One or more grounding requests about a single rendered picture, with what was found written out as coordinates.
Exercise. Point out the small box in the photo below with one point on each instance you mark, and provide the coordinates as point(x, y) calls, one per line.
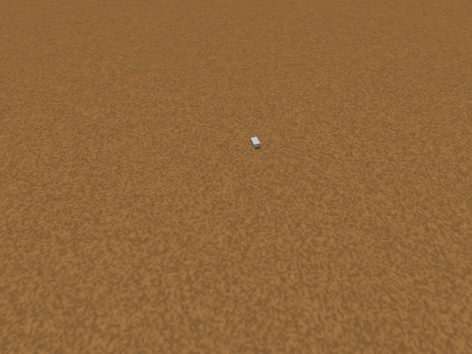
point(255, 142)

